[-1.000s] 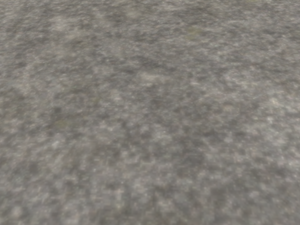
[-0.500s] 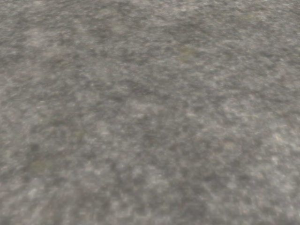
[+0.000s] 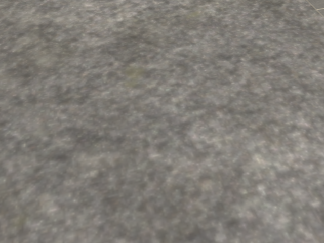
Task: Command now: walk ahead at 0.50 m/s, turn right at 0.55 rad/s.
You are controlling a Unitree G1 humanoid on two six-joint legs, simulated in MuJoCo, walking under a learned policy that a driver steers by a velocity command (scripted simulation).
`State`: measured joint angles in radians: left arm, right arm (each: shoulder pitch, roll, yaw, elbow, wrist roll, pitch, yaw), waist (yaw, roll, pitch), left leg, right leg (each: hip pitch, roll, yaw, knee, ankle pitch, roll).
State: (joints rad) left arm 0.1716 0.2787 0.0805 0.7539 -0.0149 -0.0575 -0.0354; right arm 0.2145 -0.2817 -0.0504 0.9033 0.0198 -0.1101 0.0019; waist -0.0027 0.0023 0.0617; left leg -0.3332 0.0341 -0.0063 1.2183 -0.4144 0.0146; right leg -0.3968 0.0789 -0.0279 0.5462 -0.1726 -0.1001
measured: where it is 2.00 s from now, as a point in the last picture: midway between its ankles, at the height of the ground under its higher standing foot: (150, 159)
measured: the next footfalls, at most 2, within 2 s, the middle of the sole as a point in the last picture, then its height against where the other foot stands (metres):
left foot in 0.40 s outside the picture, level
right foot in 0.88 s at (189, 185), level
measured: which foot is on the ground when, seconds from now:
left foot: up 0.00-0.38, down 0.40-0.90, up 0.92-1.00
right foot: down 0.00-0.42, up 0.44-0.86, down 0.88-1.00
